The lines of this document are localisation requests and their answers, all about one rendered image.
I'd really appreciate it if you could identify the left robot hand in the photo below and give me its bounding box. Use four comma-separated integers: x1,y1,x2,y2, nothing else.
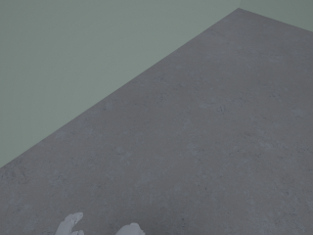
54,211,84,235

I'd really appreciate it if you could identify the robot left thigh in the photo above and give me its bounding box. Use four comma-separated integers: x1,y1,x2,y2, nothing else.
115,224,146,235

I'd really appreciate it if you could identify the left robot shin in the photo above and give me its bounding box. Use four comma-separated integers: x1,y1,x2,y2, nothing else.
130,222,140,227

